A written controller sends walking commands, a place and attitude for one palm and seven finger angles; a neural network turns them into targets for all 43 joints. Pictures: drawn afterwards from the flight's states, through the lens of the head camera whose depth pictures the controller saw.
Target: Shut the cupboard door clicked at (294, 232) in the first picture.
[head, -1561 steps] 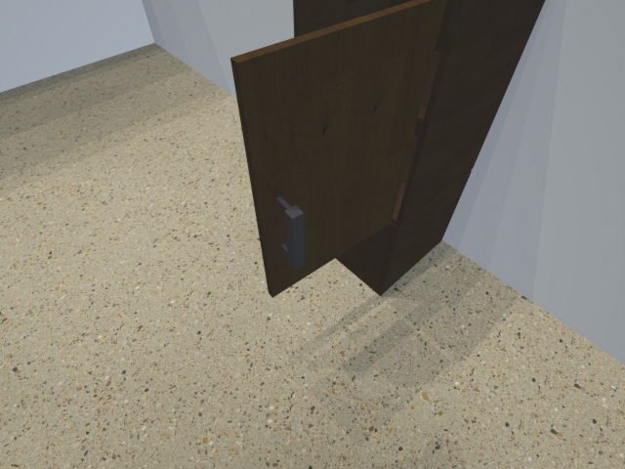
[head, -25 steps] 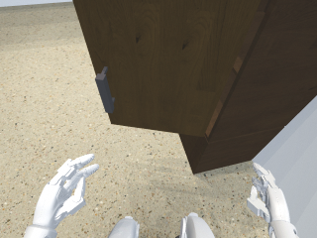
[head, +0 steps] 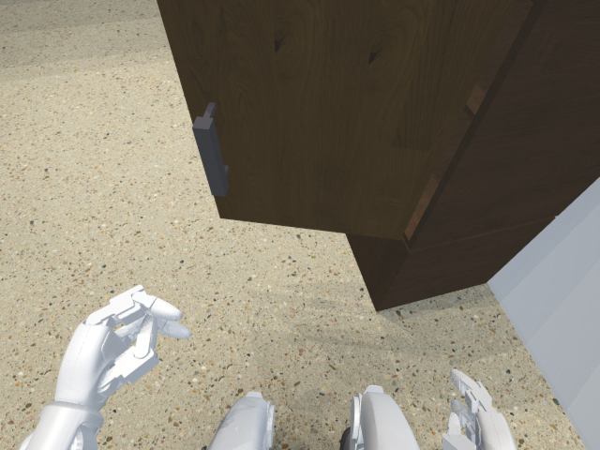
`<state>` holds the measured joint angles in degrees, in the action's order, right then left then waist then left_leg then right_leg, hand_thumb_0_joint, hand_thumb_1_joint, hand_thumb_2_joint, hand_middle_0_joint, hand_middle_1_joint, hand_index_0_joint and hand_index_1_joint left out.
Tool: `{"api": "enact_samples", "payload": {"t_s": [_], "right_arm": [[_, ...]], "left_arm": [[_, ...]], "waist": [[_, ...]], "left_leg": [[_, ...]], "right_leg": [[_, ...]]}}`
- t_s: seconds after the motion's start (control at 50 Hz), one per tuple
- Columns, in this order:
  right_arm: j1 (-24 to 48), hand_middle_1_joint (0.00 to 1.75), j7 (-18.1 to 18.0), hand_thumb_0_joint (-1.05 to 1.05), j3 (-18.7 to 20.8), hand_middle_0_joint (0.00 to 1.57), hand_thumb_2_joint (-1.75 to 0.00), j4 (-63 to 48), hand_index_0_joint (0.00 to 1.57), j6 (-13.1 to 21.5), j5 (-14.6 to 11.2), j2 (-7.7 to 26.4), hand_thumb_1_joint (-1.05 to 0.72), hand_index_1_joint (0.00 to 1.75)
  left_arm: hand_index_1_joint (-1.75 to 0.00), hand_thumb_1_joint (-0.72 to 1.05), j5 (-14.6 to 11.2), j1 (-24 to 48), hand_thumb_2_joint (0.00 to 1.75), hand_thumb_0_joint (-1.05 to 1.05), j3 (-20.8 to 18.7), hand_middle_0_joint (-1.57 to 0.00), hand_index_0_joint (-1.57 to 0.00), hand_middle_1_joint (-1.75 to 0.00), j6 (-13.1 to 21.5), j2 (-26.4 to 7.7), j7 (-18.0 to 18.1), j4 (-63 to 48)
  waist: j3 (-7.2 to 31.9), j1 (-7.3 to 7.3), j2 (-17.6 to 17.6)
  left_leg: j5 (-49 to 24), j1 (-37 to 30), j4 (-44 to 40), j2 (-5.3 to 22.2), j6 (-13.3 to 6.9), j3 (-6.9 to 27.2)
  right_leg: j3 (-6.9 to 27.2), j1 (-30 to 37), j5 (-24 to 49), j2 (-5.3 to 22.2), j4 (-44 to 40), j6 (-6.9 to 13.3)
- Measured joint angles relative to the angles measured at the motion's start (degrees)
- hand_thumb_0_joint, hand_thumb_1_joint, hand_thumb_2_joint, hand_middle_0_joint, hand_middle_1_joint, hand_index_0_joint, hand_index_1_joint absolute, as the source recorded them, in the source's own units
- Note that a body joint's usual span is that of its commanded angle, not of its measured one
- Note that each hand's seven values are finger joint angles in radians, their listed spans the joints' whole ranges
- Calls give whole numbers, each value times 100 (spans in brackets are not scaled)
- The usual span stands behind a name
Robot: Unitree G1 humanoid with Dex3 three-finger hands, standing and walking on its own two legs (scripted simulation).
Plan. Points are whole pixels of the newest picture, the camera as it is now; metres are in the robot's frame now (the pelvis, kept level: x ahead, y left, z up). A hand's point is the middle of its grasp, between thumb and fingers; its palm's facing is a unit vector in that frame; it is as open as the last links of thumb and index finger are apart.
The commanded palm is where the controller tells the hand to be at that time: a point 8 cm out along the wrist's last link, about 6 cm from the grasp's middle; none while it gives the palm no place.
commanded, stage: raise the hand and make a fist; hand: left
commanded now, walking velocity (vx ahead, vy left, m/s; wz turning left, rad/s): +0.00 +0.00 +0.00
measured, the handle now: (215, 151) +0.56 +0.18 +0.02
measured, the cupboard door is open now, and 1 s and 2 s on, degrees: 68 68 68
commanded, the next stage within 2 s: bring the fist close to the handle in 1.04 s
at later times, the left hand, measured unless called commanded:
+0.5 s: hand (148, 340) +0.24 +0.19 +0.04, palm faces -0.09 -1.00 -0.03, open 3.1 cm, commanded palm +0.22 +0.25 +0.04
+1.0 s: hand (168, 336) +0.25 +0.17 +0.04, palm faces -0.10 -0.99 -0.04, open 3.1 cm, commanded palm +0.22 +0.23 +0.04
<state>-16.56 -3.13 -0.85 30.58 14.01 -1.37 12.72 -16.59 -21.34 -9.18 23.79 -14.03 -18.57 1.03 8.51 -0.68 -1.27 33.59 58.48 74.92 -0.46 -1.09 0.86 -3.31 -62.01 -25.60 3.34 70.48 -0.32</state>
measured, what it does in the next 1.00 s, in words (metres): stands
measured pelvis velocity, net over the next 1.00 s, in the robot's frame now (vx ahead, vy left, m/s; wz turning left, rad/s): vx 0.02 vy -0.01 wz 0.00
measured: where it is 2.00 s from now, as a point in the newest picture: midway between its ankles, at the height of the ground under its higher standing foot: outside the picture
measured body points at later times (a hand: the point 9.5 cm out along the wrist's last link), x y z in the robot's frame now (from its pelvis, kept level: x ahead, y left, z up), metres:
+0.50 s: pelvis +0.02 +0.01 +0.00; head +0.11 +0.03 +0.44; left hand +0.24 +0.25 +0.05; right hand +0.24 -0.21 -0.06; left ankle +0.03 +0.11 -0.62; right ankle +0.08 -0.13 -0.62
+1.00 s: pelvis +0.02 -0.01 -0.01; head +0.11 +0.00 +0.44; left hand +0.25 +0.22 +0.05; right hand +0.21 -0.25 -0.08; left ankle +0.03 +0.11 -0.62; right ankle +0.08 -0.13 -0.62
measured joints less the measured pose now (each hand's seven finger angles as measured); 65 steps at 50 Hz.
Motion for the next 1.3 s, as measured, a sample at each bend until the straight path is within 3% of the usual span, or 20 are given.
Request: {"api": "enact_samples", "payload": {"t_s": [0.16, 0.52, 0.88, 1.18, 1.3], "right_arm": [[236, 30, 5, 2, 136, 20, -89, -217, 20, -44, 25, 218, -90, 30], [497, 30, 129, 1, -57, 20, -89, -588, 20, -387, 59, -6, -90, 30], [239, 30, 30, 1, 108, 20, -89, -434, 20, -470, -15, 143, -91, 30], [336, 30, 0, 1, 80, 20, -89, -498, 20, -521, -21, 94, -91, 30], [374, 30, -40, 1, -2, 20, -89, -422, 20, -458, -5, 164, -91, 30]], "left_arm": [[-115, 90, 66, -86, 90, 2, 126, -98, -98, -114, 44, -26, -19, -178], [-146, 90, 72, -119, 90, 2, 37, -126, -126, -146, -211, -104, -104, -532], [-150, 90, -59, -73, 90, 2, -52, -130, -130, -149, -145, -102, -157, -355], [-150, 90, -44, -51, 90, 2, -9, -130, -130, -150, -67, -74, -167, -276], [-150, 90, -10, 570, 90, 2, -41, -130, -130, -150, -22, -141, -185, 155]], "waist": [[14, 23, 96], [97, 152, 17], [118, 32, -7], [147, 40, 8], [134, 68, -11]], "left_leg": [[143, 89, 142, -29, -68, 15], [308, 106, 214, 9, -23, 153], [290, 142, 178, 56, 82, 130], [296, 134, 204, 75, 129, 159], [302, 287, 314, 56, 122, 200]], "right_leg": [[-7, -48, -105, 23, 79, -71], [-138, -7, -264, -13, 91, -61], [-110, -139, -302, -60, 195, 48], [-133, -143, -325, -79, 248, 95], [-170, -261, -327, -59, 320, 90]]}}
